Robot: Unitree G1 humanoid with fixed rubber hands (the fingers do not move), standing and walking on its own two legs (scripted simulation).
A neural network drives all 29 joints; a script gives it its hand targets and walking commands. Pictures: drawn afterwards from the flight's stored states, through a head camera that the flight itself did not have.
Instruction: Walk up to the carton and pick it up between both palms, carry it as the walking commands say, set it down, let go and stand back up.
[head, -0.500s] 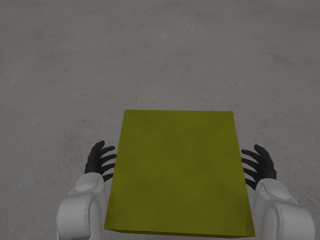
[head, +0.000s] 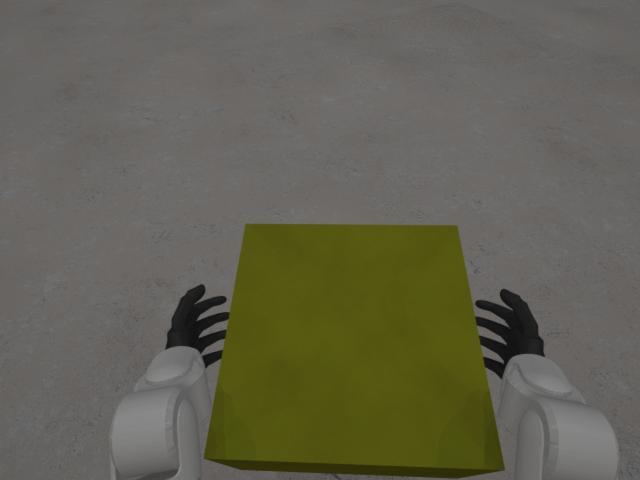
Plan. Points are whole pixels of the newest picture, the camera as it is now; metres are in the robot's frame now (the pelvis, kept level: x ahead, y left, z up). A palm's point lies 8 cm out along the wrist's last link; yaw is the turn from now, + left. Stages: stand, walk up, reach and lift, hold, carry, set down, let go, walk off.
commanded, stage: carry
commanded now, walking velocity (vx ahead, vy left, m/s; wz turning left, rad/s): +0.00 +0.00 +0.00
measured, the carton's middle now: (348, 348) +0.30 +0.00 +0.03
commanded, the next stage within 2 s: none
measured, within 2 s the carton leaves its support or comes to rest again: neither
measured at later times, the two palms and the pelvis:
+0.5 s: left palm (194, 379) +0.22 +0.16 +0.10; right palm (542, 388) +0.22 -0.19 +0.10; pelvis -0.02 -0.01 +0.00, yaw +0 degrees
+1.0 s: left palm (209, 396) +0.20 +0.14 +0.10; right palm (568, 405) +0.20 -0.21 +0.10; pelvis -0.05 -0.03 +0.01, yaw +0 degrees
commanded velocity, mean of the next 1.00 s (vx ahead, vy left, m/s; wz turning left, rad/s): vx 0.00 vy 0.00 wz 0.00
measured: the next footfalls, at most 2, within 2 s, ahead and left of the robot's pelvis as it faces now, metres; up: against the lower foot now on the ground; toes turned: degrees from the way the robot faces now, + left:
none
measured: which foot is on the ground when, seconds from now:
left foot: down 0.00-1.00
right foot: down 0.00-1.00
